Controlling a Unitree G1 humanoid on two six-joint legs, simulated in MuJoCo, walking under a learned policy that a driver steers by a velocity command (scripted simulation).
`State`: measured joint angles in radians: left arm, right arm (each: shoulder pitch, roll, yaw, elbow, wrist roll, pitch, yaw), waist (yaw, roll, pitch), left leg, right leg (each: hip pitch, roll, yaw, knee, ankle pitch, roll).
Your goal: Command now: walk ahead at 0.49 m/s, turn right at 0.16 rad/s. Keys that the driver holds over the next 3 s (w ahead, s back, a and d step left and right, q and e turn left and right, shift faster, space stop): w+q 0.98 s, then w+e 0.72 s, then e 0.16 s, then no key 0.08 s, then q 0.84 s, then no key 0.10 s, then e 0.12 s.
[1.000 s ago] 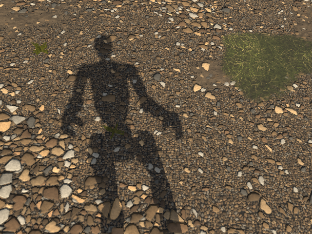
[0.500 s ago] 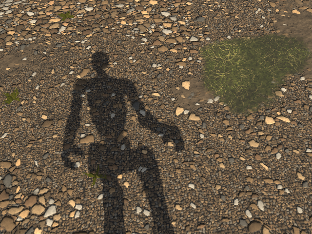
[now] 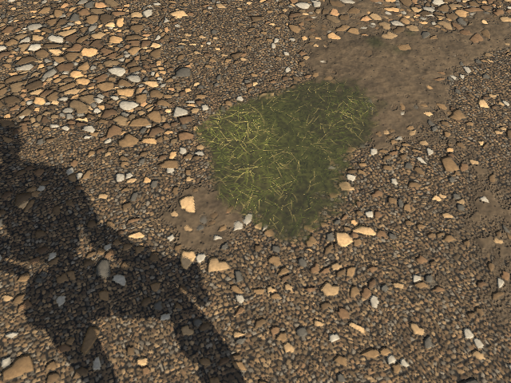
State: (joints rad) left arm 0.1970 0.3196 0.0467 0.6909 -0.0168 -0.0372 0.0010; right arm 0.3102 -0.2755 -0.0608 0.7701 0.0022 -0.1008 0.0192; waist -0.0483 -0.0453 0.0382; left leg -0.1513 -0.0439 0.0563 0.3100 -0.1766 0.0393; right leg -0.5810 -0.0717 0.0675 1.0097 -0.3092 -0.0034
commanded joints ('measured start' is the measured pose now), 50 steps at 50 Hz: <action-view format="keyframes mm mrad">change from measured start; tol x32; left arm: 1 -26 7 -15 -73 17 -24 -14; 50 -101 49 11 -54 32 -62 -3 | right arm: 1 -67 -157 -35 -61 14 -16 0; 50 -34 -178 -44 -148 13 39 -29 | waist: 1 28 103 9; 13 167 -200 -344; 32 120 7 68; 39 -62 220 -408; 50 27 103 -42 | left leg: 1 -24 258 -202 -191 159 203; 9 18 269 -227 -35 149 104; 14 -624 79 -184 949 -329 -36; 36 -107 -15 68 269 11 106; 39 554 377 -901 5 -253 383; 50 -71 147 -299 -87 227 216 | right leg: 1 -11 -46 -3 -185 144 11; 10 411 50 -48 -534 218 -35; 12 933 -332 453 -592 40 -212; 29 550 -204 -180 -877 364 -162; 36 611 -181 -301 -378 964 -79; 37 390 -141 -302 -96 736 -34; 38 -72 58 -245 267 -211 35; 39 -173 94 12 388 -304 27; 50 -14 -2 -16 -234 279 84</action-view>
